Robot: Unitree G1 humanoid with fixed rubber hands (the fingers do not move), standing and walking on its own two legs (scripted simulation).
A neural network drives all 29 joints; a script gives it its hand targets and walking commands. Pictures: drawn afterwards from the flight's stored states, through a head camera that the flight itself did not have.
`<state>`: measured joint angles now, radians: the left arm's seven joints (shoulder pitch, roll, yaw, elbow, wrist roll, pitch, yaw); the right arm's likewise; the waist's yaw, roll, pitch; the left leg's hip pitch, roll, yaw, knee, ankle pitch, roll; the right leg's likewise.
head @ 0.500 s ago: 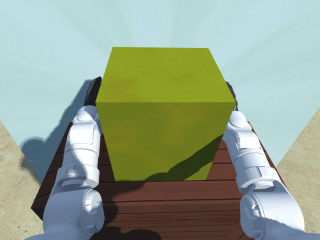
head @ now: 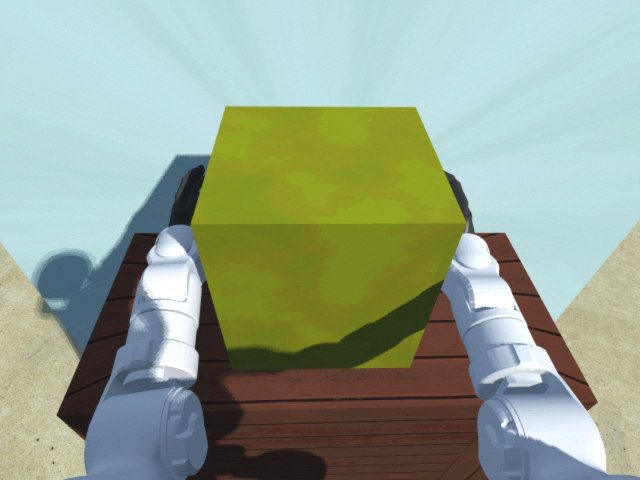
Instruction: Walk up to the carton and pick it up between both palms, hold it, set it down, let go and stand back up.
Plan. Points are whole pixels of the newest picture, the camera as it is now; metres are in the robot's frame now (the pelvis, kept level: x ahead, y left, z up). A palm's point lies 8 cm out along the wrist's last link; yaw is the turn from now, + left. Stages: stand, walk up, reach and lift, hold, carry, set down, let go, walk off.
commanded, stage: set down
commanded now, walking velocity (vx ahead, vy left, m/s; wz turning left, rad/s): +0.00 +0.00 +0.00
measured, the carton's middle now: (321, 242) +0.40 +0.00 +0.10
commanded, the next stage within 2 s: none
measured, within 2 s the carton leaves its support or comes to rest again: rests again in 1.62 s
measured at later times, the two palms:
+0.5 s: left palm (192, 236) +0.41 +0.17 +0.11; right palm (446, 240) +0.39 -0.17 +0.11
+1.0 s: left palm (196, 245) +0.42 +0.18 +0.08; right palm (440, 253) +0.39 -0.16 +0.09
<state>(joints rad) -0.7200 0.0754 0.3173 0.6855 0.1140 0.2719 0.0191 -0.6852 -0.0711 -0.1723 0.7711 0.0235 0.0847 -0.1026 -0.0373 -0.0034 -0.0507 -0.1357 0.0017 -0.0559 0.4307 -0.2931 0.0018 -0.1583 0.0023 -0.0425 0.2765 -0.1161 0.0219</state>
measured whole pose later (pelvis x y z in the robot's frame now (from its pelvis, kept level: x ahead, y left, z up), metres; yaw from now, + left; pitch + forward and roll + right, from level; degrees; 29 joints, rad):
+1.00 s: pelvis +0.02 +0.00 +0.00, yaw +0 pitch +2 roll -3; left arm -0.70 0.09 0.32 0.86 0.11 0.09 -0.01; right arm -0.61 -0.02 -0.24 0.82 -0.09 -0.03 -0.11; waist -0.04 0.00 -0.03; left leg -0.14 0.00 -0.05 0.43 -0.32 0.00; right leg -0.16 0.00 -0.04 0.28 -0.14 0.03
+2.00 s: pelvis +0.03 +0.01 +0.00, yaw +0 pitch +5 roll -3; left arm -0.68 0.07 0.32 0.98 0.11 -0.16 -0.01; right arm -0.59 -0.01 -0.30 0.98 -0.16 -0.33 -0.11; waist -0.04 0.00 -0.01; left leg -0.20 0.00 -0.05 0.43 -0.32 0.00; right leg -0.22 0.00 -0.04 0.28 -0.15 0.03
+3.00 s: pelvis +0.02 +0.00 -0.01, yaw -1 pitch +15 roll -3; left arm -0.72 0.19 0.23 1.15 0.03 -0.31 0.03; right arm -0.72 -0.02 -0.32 1.23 -0.06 -0.42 -0.11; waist -0.04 0.00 -0.09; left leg -0.43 0.01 -0.05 0.49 -0.30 0.00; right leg -0.44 0.01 -0.04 0.31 -0.12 0.02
